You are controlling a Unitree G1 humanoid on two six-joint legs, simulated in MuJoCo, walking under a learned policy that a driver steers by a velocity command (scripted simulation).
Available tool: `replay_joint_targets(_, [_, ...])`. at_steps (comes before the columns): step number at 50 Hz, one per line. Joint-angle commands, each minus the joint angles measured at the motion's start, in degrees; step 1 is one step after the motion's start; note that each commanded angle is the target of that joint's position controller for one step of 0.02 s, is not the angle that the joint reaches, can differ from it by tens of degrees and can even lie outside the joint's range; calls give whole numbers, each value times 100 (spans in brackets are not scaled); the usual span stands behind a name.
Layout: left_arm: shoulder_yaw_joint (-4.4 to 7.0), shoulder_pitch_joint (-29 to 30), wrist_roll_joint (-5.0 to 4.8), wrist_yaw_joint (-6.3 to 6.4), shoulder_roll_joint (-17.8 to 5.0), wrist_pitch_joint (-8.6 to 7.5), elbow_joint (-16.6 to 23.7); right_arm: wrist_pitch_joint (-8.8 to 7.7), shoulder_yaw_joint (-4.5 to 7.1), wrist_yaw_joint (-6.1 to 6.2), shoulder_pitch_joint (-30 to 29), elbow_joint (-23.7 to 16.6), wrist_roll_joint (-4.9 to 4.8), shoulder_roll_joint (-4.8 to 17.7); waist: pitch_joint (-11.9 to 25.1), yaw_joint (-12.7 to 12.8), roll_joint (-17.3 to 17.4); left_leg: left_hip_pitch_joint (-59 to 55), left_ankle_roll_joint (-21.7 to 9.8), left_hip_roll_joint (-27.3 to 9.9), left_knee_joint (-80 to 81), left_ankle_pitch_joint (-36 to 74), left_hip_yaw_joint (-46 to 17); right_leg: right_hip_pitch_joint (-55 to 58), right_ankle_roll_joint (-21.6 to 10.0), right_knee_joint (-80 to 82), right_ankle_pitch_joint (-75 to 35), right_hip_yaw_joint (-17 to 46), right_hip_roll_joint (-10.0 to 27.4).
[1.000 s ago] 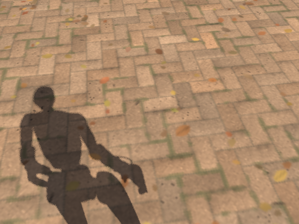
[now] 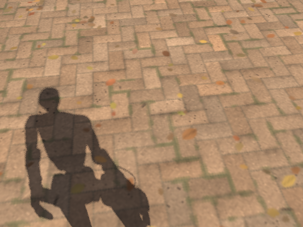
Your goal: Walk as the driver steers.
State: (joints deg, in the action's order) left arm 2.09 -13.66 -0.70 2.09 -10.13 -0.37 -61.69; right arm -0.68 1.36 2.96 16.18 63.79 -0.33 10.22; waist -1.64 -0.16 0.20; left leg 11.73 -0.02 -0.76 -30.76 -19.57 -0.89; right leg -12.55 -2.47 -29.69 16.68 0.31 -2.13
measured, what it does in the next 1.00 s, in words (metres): walks ahead: right foot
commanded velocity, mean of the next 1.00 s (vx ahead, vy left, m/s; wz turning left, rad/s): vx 0.41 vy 0.00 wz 0.06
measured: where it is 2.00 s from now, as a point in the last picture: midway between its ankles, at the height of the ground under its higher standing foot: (120, 145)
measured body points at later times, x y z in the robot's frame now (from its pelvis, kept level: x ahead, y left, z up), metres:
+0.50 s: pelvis +0.15 +0.05 +0.01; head +0.17 +0.07 +0.46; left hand +0.34 +0.28 -0.11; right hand +0.04 -0.18 -0.13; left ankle +0.02 +0.13 -0.74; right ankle +0.32 -0.11 -0.68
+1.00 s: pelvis +0.45 +0.01 +0.01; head +0.46 +0.02 +0.46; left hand +0.43 +0.27 -0.14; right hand +0.61 -0.24 -0.11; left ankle +0.59 +0.20 -0.66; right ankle +0.40 -0.08 -0.74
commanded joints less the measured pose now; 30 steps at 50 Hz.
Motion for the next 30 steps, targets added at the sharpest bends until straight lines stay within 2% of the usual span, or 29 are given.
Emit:
replay_joint_targets(1, [212,-575,-84,15,-964,-106,81,-143,61,-1,41,-282,-44,380,-591,206,-690,1221,-266,248,-450,-1267,391,-187,-769,1532,3253,1584,1061])
replay_joint_targets(2, [266,-718,-95,-2,-1113,-171,61,-234,35,-45,-36,-353,-65,258,-611,238,-1005,1434,-281,217,-1010,-840,460,-66,-1054,1901,3452,2339,1570])
replay_joint_targets(3, [291,-714,-84,-9,-1150,-230,84,-310,53,-96,-130,-406,-81,314,-695,248,-1003,1512,-363,34,-1441,-661,262,-214,-1265,2121,3293,2848,1904])
replay_joint_targets(4, [278,-599,-45,-22,-1103,-290,152,-369,87,-140,-178,-453,-108,382,-715,183,-883,1627,-449,-89,-1743,-822,116,-237,-1322,2173,2984,2977,2024])
replay_joint_targets(5, [266,-447,-46,-42,-1071,-337,235,-418,99,-174,-149,-477,-132,390,-674,91,-808,1650,-536,-186,-1712,-1016,43,-204,-1270,2152,2682,2853,2018])
replay_joint_targets(6, [261,-222,-106,-56,-1078,-359,323,-461,101,-201,-37,-475,-157,367,-631,-56,-802,1382,-615,-250,-1188,-995,45,-287,-1119,2062,2369,2526,1908])
replay_joint_targets(7, [252,100,-174,-67,-1070,-350,425,-498,121,-213,203,-380,-152,359,-562,-268,-730,628,-656,-154,-360,-643,236,-634,-899,1909,1963,1935,1574])
replay_joint_targets(8, [252,262,-208,-78,-1073,-313,470,-512,158,-217,608,-167,-115,331,-433,-461,-609,-322,-594,130,285,71,565,-1062,-724,1560,1631,1347,1176])
replay_joint_targets(9, [236,272,-197,-82,-1002,-295,505,-489,212,-219,1059,40,-57,391,-314,-567,-353,-1005,-484,234,438,411,532,-1423,-578,972,1285,930,840])
replay_joint_targets(10, [146,392,-141,-110,-706,-329,582,-476,287,-217,1797,194,-35,604,-54,-796,462,-1790,-636,-504,938,-96,-590,-2076,-322,-492,773,346,430])
replay_joint_targets(11, [76,431,-93,-129,-411,-435,775,-495,420,-240,2360,166,-75,1298,82,-853,1801,-2380,-1298,-1819,1925,-752,-2923,-3194,-49,-2186,1056,-275,-141])
replay_joint_targets(12, [100,539,-170,-138,-527,-513,844,-575,348,-269,2218,164,34,1189,-170,-695,1494,-1958,-1766,-2357,2281,-1641,-4061,-3774,-132,-3365,1467,243,72])
replay_joint_targets(13, [103,566,-242,-175,-636,-573,864,-650,248,-280,1663,-27,25,874,-576,-435,813,-1736,-1642,-2230,2292,-1822,-3673,-4170,-249,-3869,890,491,433])
replay_joint_targets(14, [114,478,-215,-201,-701,-607,798,-681,201,-318,1251,-177,10,777,-615,-265,533,-1628,-1396,-1938,2276,-1342,-2986,-4196,-298,-3919,282,426,623])
replay_joint_targets(15, [151,473,-131,-198,-782,-629,755,-679,168,-362,989,-292,-3,760,-572,-161,357,-1517,-1188,-1703,2318,-582,-2408,-4051,-290,-3669,-186,375,759])
replay_joint_targets(16, [195,529,-73,-209,-873,-629,746,-650,115,-377,941,-336,6,615,-533,-132,335,-1416,-1017,-1488,2343,261,-1855,-3800,-244,-3351,-500,314,855])
replay_joint_targets(17, [197,564,-52,-236,-809,-613,736,-607,76,-370,1088,-314,32,509,-445,-159,436,-1372,-922,-1289,2333,958,-1408,-3571,-179,-3135,-706,184,859])
replay_joint_targets(18, [177,649,-39,-260,-692,-587,751,-575,64,-346,1286,-277,52,510,-387,-202,512,-1393,-911,-1174,2299,1600,-1113,-3500,-103,-2983,-867,46,827])
replay_joint_targets(20, [122,1087,-29,-283,-538,-544,932,-523,65,-274,1477,-284,74,634,-428,-279,469,-1317,-938,-1070,2311,2353,-760,-3483,24,-2415,-1176,-113,773])
replay_joint_targets(23, [13,1932,-67,-329,-388,-545,1265,-490,82,-191,1539,-374,72,827,-579,-440,446,-886,-889,-932,2508,2401,-438,-2918,101,-1122,-1792,-326,557])
replay_joint_targets(26, [-21,2367,-116,-403,-482,-548,1459,-499,118,-181,1737,-325,10,911,-725,-490,535,-1020,-925,-1070,2584,2399,-341,-2617,36,-477,-2001,-396,446])
replay_joint_targets(28, [-28,2567,-130,-465,-556,-578,1608,-478,148,-183,1749,-293,-28,922,-778,-425,544,-1406,-904,-1239,2436,2776,-288,-2606,-103,-193,-1904,-338,438])
replay_joint_targets(29, [-11,2565,-128,-494,-623,-602,1655,-458,172,-182,1696,-300,-31,958,-711,-335,560,-1617,-867,-1304,2258,3236,-238,-2486,-192,-73,-1776,-343,396])
replay_joint_targets(30, [38,2407,-118,-509,-742,-624,1657,-438,200,-180,1600,-333,-18,1029,-521,-173,632,-1804,-810,-1345,1948,4160,-183,-2152,-288,-7,-1615,-394,282])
